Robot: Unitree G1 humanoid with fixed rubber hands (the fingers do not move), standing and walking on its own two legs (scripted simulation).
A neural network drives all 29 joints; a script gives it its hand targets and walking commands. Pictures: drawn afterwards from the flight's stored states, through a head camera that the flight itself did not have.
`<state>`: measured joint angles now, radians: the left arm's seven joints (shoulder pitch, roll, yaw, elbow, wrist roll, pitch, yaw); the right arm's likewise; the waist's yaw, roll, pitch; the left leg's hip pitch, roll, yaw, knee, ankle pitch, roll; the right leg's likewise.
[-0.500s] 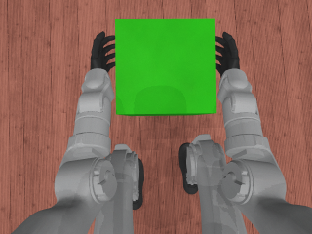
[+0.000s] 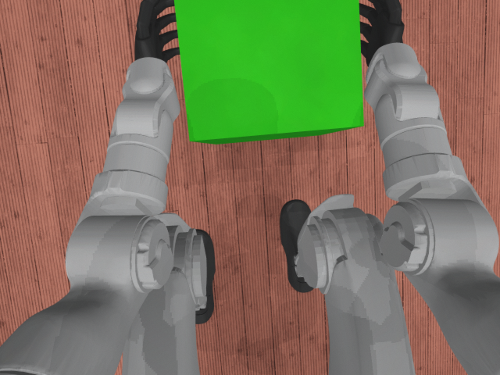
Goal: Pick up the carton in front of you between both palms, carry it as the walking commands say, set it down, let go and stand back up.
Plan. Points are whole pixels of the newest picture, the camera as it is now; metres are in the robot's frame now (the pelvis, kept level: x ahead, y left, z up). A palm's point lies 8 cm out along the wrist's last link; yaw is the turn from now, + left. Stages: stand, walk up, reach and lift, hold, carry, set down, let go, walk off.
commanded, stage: set down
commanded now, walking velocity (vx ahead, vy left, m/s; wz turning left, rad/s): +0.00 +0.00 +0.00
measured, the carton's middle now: (265, 73) +0.51 -0.07 -0.22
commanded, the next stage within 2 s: none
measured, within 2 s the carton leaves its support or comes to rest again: rests again in 0.70 s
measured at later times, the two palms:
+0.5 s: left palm (152, 67) +0.52 +0.10 -0.18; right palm (370, 53) +0.51 -0.21 -0.16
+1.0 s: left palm (154, 66) +0.52 +0.09 -0.18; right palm (372, 60) +0.50 -0.22 -0.17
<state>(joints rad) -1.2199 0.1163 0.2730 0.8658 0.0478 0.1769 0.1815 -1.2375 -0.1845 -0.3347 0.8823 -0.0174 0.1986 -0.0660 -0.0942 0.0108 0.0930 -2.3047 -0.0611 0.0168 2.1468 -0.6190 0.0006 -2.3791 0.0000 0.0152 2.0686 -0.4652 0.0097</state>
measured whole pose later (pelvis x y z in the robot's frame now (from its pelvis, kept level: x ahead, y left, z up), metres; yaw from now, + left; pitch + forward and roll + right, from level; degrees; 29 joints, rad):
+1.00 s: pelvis -0.01 -0.01 -0.02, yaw +0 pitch +37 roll +0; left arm -1.39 0.18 0.27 1.11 0.12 0.08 0.05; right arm -1.36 -0.29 -0.35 1.17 0.01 0.06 0.00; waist -0.06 -0.01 0.27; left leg -2.28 -0.09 -0.01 2.23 -0.60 -0.03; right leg -2.34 0.01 0.00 2.14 -0.46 0.01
